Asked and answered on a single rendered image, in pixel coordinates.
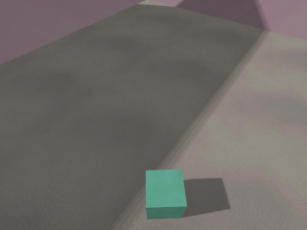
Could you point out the carton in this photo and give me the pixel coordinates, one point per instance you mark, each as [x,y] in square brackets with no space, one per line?
[165,194]

